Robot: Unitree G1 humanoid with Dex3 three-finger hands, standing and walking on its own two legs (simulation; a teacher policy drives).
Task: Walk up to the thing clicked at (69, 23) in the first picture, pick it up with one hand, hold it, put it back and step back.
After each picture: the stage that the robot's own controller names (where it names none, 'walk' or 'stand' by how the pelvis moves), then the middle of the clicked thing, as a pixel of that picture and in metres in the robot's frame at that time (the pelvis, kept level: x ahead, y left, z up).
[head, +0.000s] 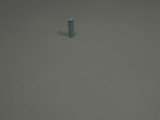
stand; (71, 28) +1.63 +0.16 -0.66
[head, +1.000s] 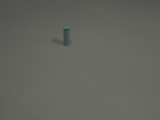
walk; (66, 36) +1.50 +0.16 -0.64
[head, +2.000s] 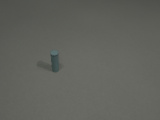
walk; (55, 61) +0.99 +0.20 -0.65
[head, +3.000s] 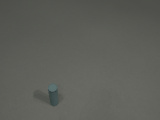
walk; (53, 95) +0.64 +0.19 -0.65
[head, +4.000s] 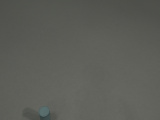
walk; (45, 117) +0.43 +0.19 -0.64
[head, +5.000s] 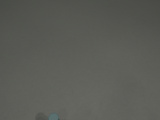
stand; out of the picture +0.43 +0.19 -0.65
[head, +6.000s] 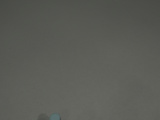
stand; out of the picture +0.44 +0.20 -0.66
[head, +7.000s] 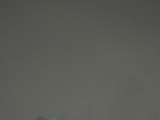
stand; out of the picture +0.42 +0.20 -0.66
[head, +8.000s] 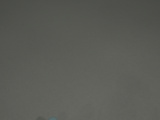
stand; out of the picture +0.41 +0.21 -0.66
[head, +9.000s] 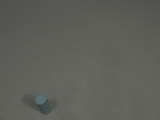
go down; (43, 105) +0.43 +0.23 -0.58
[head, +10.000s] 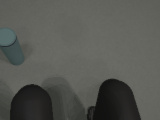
go down; (12, 49) +0.49 +0.25 -0.25
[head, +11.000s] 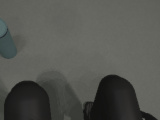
close in; (3, 41) +0.49 +0.26 -0.23
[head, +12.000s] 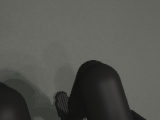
close in; out of the picture +0.47 +0.30 -0.16
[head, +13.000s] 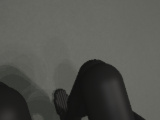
lift; out of the picture +0.46 +0.30 -0.16
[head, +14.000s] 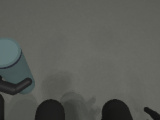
lift; (16, 72) +0.35 +0.21 +0.00
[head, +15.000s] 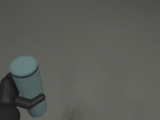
hold; (31, 90) +0.32 +0.17 +0.01
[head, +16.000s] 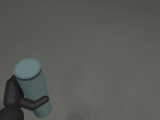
hold; (36, 92) +0.32 +0.16 +0.02
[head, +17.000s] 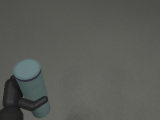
hold; (35, 92) +0.31 +0.17 +0.02
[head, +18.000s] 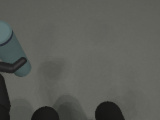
crouch; (12, 54) +0.43 +0.21 -0.04
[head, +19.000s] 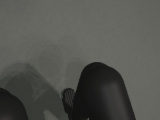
lower; out of the picture +0.48 +0.28 -0.16
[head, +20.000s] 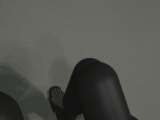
lower; out of the picture +0.48 +0.32 -0.17
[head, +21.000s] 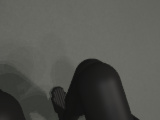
lower; out of the picture +0.47 +0.31 -0.17
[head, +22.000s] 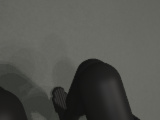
lower; out of the picture +0.47 +0.31 -0.17
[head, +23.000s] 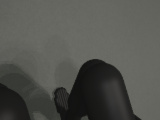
rest; out of the picture +0.46 +0.30 -0.17
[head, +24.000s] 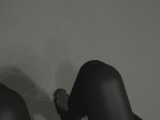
open; out of the picture +0.46 +0.31 -0.17
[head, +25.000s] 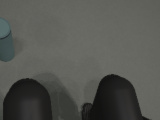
stand; (2, 43) +0.47 +0.27 -0.21
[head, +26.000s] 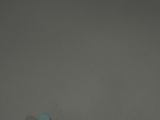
stand; out of the picture +0.41 +0.21 -0.58
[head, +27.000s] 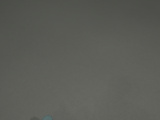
stand; out of the picture +0.41 +0.22 -0.60
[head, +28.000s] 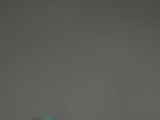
stand; out of the picture +0.42 +0.21 -0.60
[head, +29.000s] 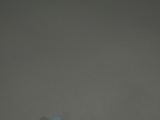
stand; out of the picture +0.44 +0.19 -0.65
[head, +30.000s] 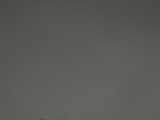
stand; out of the picture +0.41 +0.21 -0.66
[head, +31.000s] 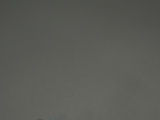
walk; out of the picture +0.41 +0.21 -0.66
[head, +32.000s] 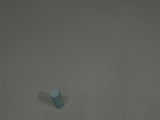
walk; (57, 99) +0.51 +0.22 -0.63
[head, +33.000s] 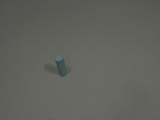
walk; (61, 66) +0.81 +0.23 -0.64
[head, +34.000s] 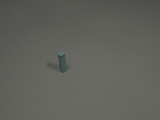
stand; (62, 62) +1.07 +0.23 -0.64
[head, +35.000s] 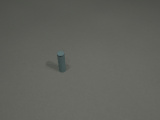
stand; (61, 62) +1.04 +0.20 -0.66
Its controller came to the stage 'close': yes
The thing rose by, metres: 0.68
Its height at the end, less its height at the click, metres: +0.00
